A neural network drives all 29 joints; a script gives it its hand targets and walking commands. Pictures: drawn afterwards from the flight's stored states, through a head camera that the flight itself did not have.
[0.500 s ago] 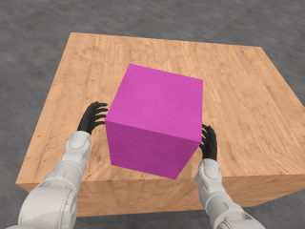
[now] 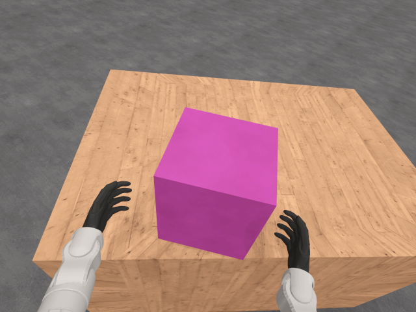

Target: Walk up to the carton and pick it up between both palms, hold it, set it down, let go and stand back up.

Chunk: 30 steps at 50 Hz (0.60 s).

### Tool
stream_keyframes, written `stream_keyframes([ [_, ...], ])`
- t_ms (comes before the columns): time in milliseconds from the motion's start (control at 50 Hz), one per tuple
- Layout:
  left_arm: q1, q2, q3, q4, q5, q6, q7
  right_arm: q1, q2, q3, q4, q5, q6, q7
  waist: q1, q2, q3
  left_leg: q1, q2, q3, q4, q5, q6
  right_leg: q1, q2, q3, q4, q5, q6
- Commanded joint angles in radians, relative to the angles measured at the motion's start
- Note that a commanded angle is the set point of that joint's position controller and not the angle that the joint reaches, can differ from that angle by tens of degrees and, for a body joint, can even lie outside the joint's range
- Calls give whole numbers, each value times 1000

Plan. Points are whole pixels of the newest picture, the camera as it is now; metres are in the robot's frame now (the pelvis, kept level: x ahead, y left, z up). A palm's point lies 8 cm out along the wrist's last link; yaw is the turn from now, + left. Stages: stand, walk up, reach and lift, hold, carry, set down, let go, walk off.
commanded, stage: set down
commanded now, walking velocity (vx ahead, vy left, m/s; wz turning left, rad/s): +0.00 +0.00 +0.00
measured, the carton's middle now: (215, 186) +0.38 -0.02 +0.00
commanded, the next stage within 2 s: none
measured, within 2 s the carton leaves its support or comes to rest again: neither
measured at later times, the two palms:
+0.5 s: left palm (85, 245) +0.24 +0.22 +0.00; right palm (309, 282) +0.18 -0.19 +0.00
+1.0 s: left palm (83, 260) +0.22 +0.22 -0.02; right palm (310, 285) +0.18 -0.20 -0.01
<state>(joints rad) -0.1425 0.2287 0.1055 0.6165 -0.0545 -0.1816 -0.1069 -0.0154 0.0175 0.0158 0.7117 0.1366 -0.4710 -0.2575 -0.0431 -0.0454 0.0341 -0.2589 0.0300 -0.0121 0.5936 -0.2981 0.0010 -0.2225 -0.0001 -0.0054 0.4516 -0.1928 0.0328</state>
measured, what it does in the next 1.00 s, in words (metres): stands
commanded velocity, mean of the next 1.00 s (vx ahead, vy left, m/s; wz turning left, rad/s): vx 0.00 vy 0.00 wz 0.00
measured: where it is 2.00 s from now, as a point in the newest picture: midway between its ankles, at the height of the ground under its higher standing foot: outside the picture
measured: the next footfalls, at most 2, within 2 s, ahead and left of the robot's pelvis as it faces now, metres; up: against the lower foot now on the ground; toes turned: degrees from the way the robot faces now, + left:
none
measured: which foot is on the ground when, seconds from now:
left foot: down 0.00-1.00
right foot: down 0.00-1.00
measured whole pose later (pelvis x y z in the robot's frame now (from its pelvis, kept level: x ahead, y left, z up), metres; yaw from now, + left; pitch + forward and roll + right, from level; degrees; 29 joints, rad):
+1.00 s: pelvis +0.03 -0.01 +0.01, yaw +0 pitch -7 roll -2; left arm 0.27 0.27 0.05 0.27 -0.09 -0.04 -0.12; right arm 0.39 -0.01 0.04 0.32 0.09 -0.27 -0.16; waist -0.01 -0.03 0.09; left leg -0.05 0.03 -0.01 0.46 -0.29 0.00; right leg -0.03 0.00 -0.01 0.35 -0.21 0.02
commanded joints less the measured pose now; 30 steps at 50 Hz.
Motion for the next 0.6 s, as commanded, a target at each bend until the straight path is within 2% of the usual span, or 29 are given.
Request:
stream_keyframes([
  [0, -93, 142, -79, -267, -100, -5, -30, -73, -22, 31, -308, -11, 1, -10, 67, 141, -99, 107, -33, 34, -188, 121, -60, 128, 37, -10, -119, 9, -68],
  [40, -92, 152, -86, -322, -126, -2, -21, -80, -29, 10, -362, -9, 20, -3, 73, 156, -59, 95, -29, 35, -205, 106, -59, 128, 40, -15, -112, -13, -67],
  [60, 50, 141, -79, -351, -111, 6, -26, 51, -5, 50, -386, -5, 13, -5, 83, 126, -54, 122, -34, 40, -202, 173, -57, 171, 38, -5, -129, 46, -66],
  [80, 63, 137, -94, -368, -119, 11, -37, 64, -9, 43, -422, -13, 12, -10, 67, 120, -73, 147, -34, 39, -195, 200, -62, 174, 38, -5, -137, 66, -66],
  [100, 23, 161, -89, -364, -121, 20, -41, 32, -8, 41, -426, -13, 25, -6, 68, 125, -60, 134, -34, 42, -194, 186, -56, 161, 37, -4, -137, 38, -66],
  [160, 115, 160, -103, -463, -126, 25, -34, 134, -14, 47, -480, 0, 46, 1, 68, 136, 1, 139, -24, 38, -222, 157, -47, 182, 35, -1, -146, 22, -76],
  [200, 169, 160, -115, -463, -125, 35, -37, 179, -3, 58, -495, -5, 70, 7, 72, 166, 35, 129, -21, 41, -240, 121, -49, 192, 27, 2, -160, -12, -82],
  [240, 163, 180, -122, -495, -142, 36, -39, 186, -37, 45, -558, -14, 92, 11, 68, 142, 27, 91, -12, 39, -261, 80, -37, 220, 33, -3, -152, -25, -78],
  [260, 164, 196, -133, -497, -150, 42, -36, 179, -40, 27, -576, -18, 108, 8, 46, 147, 54, 81, -7, 38, -270, 65, -34, 230, 32, -1, -153, -26, -77],
  [300, 170, 199, -129, -525, -145, 43, -26, 209, -56, 53, -606, 13, 127, 28, 78, 180, 38, 51, 1, 36, -273, 65, -34, 254, 36, 3, -134, -17, -82],
  [320, 166, 199, -132, -468, -132, 57, -23, 213, -60, 44, -560, -9, 151, 34, 64, 171, 70, 30, 8, 35, -286, 28, -24, 260, 33, 10, -140, -44, -82],
  [340, 181, 208, -117, -488, -131, 57, -21, 217, -65, 46, -593, -7, 156, 35, 81, 184, 62, 36, 1, 42, -288, 42, -27, 271, 32, 11, -139, -41, -78],
  [360, 194, 212, -118, -476, -149, 51, -28, 238, -60, 45, -641, -10, 159, 29, 72, 143, 61, 24, 5, 45, -288, 27, -21, 281, 30, 10, -140, -38, -76],
  [380, 231, 193, -112, -483, -131, 58, -25, 265, -71, 55, -642, 4, 162, 40, 88, 164, 36, 41, 4, 45, -290, 79, -24, 307, 34, 8, -138, -11, -77],
  [420, 269, 187, -111, -483, -122, 76, -26, 315, -82, 60, -636, 0, 174, 47, 85, 156, 56, 92, -5, 49, -274, 146, -35, 273, 32, 13, -152, 10, -84],
  [440, 257, 198, -102, -479, -116, 79, -27, 304, -72, 65, -632, -8, 177, 50, 102, 161, 68, 82, -6, 55, -275, 144, -33, 262, 31, 10, -154, -3, -82],
  [460, 253, 183, -116, -485, -110, 82, -24, 302, -91, 49, -628, -10, 181, 49, 91, 184, 81, 52, 11, 38, -289, 121, -41, 281, 44, -2, -138, -7, -82],
  [480, 271, 201, -103, -497, -109, 78, -23, 321, -87, 46, -637, -6, 182, 53, 97, 198, 89, 63, 7, 43, -288, 149, -39, 291, 40, 6, -139, 9, -82],
  [500, 282, 178, -106, -472, -94, 83, -20, 327, -97, 49, -608, -14, 181, 62, 100, 187, 71, 78, -1, 48, -278, 193, -45, 281, 40, 6, -150, 14, -88],
  [520, 273, 196, -98, -496, -103, 84, -22, 340, -95, 48, -631, -11, 175, 60, 104, 194, 63, 101, -6, 56, -267, 232, -50, 269, 34, 11, -154, 29, -88],
  [540, 291, 189, -110, -518, -106, 80, -24, 364, -81, 50, -644, -21, 167, 59, 84, 178, 63, 125, -8, 51, -262, 230, -49, 276, 33, 13, -165, 35, -84],
  [580, 314, 182, -105, -484, -92, 96, -24, 367, -92, 38, -597, -28, 175, 70, 87, 180, 91, 153, -7, 53, -261, 262, -55, 233, 40, 11, -179, 24, -92],
])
